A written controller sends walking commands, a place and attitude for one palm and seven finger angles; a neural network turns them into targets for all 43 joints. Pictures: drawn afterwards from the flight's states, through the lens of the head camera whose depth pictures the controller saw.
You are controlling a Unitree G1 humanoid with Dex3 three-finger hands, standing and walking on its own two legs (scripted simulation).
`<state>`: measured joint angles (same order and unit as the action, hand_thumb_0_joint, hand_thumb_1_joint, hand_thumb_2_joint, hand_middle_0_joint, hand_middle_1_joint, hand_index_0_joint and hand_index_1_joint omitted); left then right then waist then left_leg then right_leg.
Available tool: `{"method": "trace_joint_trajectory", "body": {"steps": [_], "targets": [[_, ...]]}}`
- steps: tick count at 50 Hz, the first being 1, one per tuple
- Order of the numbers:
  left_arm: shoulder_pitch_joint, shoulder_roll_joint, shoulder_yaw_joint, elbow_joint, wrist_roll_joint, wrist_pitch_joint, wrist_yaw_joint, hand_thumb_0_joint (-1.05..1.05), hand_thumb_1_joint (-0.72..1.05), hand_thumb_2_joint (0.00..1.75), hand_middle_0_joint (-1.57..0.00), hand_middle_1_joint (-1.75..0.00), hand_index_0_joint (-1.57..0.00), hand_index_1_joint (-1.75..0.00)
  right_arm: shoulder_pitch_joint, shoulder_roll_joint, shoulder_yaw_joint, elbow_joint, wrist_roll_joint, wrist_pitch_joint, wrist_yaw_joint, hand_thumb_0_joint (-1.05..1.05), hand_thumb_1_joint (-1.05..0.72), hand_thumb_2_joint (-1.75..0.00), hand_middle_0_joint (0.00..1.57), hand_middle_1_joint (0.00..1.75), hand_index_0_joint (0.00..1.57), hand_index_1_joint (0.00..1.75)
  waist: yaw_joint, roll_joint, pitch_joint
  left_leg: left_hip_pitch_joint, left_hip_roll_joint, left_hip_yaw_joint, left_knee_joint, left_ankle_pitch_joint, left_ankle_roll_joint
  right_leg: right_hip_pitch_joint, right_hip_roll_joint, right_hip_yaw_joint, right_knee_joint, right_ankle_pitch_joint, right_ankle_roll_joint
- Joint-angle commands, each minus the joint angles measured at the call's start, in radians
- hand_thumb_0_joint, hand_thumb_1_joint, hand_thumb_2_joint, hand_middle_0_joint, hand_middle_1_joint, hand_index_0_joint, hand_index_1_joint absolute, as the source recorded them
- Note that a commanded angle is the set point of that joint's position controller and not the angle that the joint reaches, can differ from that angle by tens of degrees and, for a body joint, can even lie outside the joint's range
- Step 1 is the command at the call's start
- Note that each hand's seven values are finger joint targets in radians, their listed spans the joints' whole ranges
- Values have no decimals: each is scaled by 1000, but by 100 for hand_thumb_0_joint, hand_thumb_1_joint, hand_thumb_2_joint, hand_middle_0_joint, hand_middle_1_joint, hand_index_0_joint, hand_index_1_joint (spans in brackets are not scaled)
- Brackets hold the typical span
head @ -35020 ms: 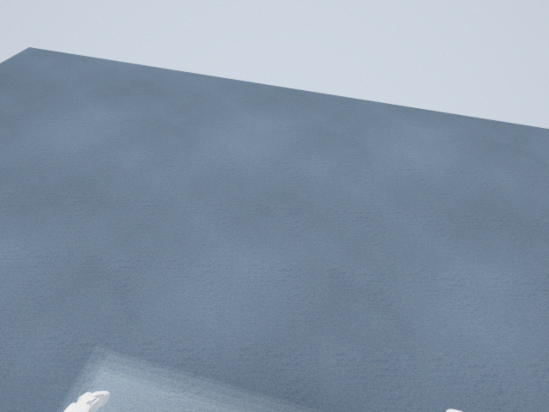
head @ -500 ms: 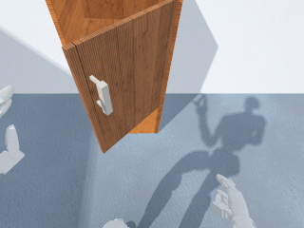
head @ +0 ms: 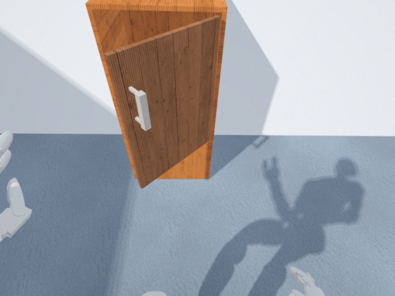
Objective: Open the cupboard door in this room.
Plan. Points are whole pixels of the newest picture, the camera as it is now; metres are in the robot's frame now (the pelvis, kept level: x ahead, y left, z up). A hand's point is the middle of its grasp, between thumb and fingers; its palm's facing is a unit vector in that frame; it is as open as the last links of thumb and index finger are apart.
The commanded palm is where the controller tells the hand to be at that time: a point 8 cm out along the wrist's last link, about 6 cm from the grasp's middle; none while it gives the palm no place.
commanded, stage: stop stepping back and stand still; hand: left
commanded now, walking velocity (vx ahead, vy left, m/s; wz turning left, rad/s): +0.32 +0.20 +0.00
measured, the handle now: (139, 108) +0.61 +0.23 +0.03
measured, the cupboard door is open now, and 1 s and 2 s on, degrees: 44 44 44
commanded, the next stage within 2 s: let the arm hang, fingers relaxed in 0.48 s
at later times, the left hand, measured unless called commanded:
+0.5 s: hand (4, 248) +0.14 +0.27 +0.16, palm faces +0.50 -0.75 -0.44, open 7.4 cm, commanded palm +0.08 +0.30 +0.17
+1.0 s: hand out of the picture -0.04 +0.20 -0.18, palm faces +0.14 -0.97 -0.20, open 7.0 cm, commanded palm none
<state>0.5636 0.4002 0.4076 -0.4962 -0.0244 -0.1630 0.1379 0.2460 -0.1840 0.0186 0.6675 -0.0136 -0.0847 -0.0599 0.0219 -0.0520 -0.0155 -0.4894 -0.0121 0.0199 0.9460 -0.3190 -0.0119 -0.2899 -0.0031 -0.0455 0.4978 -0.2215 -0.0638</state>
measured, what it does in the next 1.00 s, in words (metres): steps on the spot: left foot, then left foot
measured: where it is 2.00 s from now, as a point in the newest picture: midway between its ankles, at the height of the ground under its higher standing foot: outside the picture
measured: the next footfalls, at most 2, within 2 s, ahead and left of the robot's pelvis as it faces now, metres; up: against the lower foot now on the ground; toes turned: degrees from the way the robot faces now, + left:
left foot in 0.20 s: -0.04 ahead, +0.15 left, +0.00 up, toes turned +5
left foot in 0.62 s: +0.01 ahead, +0.15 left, +0.00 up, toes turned +5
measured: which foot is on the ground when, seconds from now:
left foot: up 0.00-0.18, down 0.20-0.36, up 0.38-0.60, down 0.62-1.00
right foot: down 0.00-1.00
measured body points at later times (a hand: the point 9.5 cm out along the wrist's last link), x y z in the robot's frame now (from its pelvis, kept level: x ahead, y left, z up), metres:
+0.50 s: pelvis -0.04 -0.01 -0.01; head -0.06 -0.01 +0.44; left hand +0.11 +0.30 +0.18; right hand +0.11 -0.24 -0.11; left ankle -0.06 +0.12 -0.68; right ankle +0.02 -0.07 -0.74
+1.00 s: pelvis -0.06 +0.00 -0.01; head -0.03 +0.02 +0.44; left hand -0.04 +0.25 -0.16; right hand +0.00 -0.24 -0.15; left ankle -0.03 +0.15 -0.74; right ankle +0.01 -0.12 -0.74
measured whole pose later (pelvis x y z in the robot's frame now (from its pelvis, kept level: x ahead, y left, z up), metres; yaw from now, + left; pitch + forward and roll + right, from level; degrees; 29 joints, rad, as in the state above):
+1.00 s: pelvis -0.06 +0.00 -0.01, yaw +7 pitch -2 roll -1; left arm 0.28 0.22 0.02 0.90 0.01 0.04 0.00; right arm 0.28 -0.20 0.00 0.97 -0.03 0.04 0.00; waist 0.00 -0.02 0.08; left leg -0.30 0.03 -0.06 0.57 -0.24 -0.04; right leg -0.30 0.00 0.02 0.55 -0.22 0.01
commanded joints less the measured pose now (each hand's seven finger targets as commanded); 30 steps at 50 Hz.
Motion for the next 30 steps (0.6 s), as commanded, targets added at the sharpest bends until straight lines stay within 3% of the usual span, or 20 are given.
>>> {"method": "trace_joint_trajectory", "body": {"steps": [1,5,7,8,10,11,12,15,16,17,18,19,20,21,23,24,26,28,29,30], "targets": [[-118,192,100,-102,13,-85,22,0,90,90,-20,-30,-20,-30,-110,-129,-56,-161,-1,-67,-36,0,-90,-90,20,30,20,30,-45,-29,-18,110,49,24,-61,-13,19,-159,-265,247,-339,-450,-43],[-93,187,106,-96,20,-93,33,0,90,90,-20,-30,-20,-30,-89,-129,-56,-160,-4,-88,-44,0,-90,-90,20,30,20,30,-24,-88,-33,177,24,88,-380,-130,60,-27,-262,257,-311,-465,-41],[-67,193,127,-123,17,-101,40,0,90,90,-20,-30,-20,-30,-56,-134,-59,-168,-5,-96,-43,0,-90,-90,20,30,20,30,-38,-34,-68,259,7,89,-559,-125,76,30,-209,231,-236,-426,-16],[-64,196,130,-166,12,-110,40,0,90,90,-20,-30,-20,-30,-46,-147,-64,-184,-7,-98,-42,0,-90,-90,20,30,20,30,-45,51,-80,274,46,21,-642,-165,98,45,-159,198,-135,-377,5],[-69,196,145,-236,13,-128,41,0,90,90,-20,-30,-20,-30,-60,-171,-71,-206,-3,-105,-33,0,-90,-90,20,30,20,30,-36,332,-65,319,247,-268,-701,-174,171,-77,-13,23,192,-164,54],[-80,219,163,-257,19,-127,43,0,90,90,-20,-30,-20,-30,-66,-161,-72,-204,2,-117,-26,0,-90,-90,20,30,20,30,-38,304,-59,339,291,-281,-689,-34,183,-142,-2,-50,281,-176,74],[-63,233,172,-220,19,-125,39,0,90,90,-20,-30,-20,-30,-60,-157,-70,-175,0,-117,-26,0,-90,-90,20,30,20,30,-47,292,-21,289,290,-270,-695,-30,192,-169,-7,-32,300,-234,78],[-72,192,137,-144,26,-107,35,0,90,90,-20,-30,-20,-30,-90,-165,-63,-168,7,-121,-29,0,-90,-90,20,30,20,30,-30,242,70,68,214,-97,-566,-55,139,58,-13,-37,85,-128,66],[-65,187,134,-96,26,-108,35,0,90,90,-20,-30,-20,-30,-88,-170,-67,-161,5,-117,-32,0,-90,-90,20,30,20,30,-21,149,66,0,150,-42,-438,-51,110,155,-33,53,-18,-99,39],[-85,210,134,-67,30,-105,32,0,90,90,-20,-30,-20,-30,-95,-166,-76,-163,5,-110,-29,0,-90,-90,20,30,20,30,-20,-90,56,-110,45,34,-202,-107,68,208,-182,336,-132,-130,-35],[-120,230,145,-74,20,-104,28,0,90,90,-20,-30,-20,-30,-107,-165,-87,-172,14,-104,-21,0,-90,-90,20,30,20,30,-17,-258,4,-142,-1,25,71,-205,47,180,-366,605,-269,-164,-112],[-201,193,113,-62,24,-111,19,0,90,90,-20,-30,-20,-30,-116,-175,-89,-154,11,-94,-14,0,-90,-90,20,30,20,30,-28,-138,13,-99,29,-49,212,-168,40,63,-377,607,-341,-366,-83],[-200,191,112,-56,22,-119,9,0,90,90,-20,-30,-20,-30,-82,-168,-91,-134,10,-89,-12,0,-90,-90,20,30,20,30,-37,-72,30,-66,52,-53,231,-123,38,-16,-351,556,-353,-460,-83],[-185,208,125,-71,19,-124,3,0,90,90,-20,-30,-20,-30,-79,-151,-76,-138,4,-87,-7,0,-90,-90,20,30,20,30,-40,-39,38,-39,69,-34,194,-72,30,-63,-334,484,-340,-435,-106],[-156,195,119,-99,12,-135,-4,0,90,90,-20,-30,-20,-30,-87,-124,-54,-148,3,-82,-7,0,-90,-90,20,30,20,30,-41,-52,32,75,81,6,48,11,30,-141,-279,275,-327,-288,-86],[-160,201,121,-122,13,-137,-2,0,90,90,-20,-30,-20,-30,-98,-118,-49,-154,2,-83,-13,0,-90,-90,20,30,20,30,-38,-62,8,147,77,28,-52,3,33,-156,-259,215,-320,-291,-66],[-125,198,121,-159,13,-132,7,0,90,90,-20,-30,-20,-30,-96,-118,-48,-165,-4,-95,-26,0,-90,-90,20,30,20,30,-19,-76,-36,254,52,66,-242,-25,46,-131,-240,197,-317,-345,-52],[-118,192,120,-187,14,-124,20,0,90,90,-20,-30,-20,-30,-71,-119,-44,-166,-14,-102,-36,0,-90,-90,20,30,20,30,-26,-2,-43,345,26,85,-420,-14,50,-128,-206,184,-291,-405,-29],[-178,-86,-293,600,76,78,-99,0,90,90,-20,-30,-20,-30,55,-242,-94,92,-8,-115,72,0,-90,-90,20,30,20,30,-161,212,22,389,166,-151,-444,98,94,-358,-174,25,118,-193,9],[-132,-107,-271,592,55,167,-127,0,90,90,-20,-30,-20,-30,68,-260,-92,35,-5,-5,78,0,-90,-90,20,30,20,30,-98,430,72,199,328,-397,-641,54,180,-353,-26,-8,362,-311,79]]}}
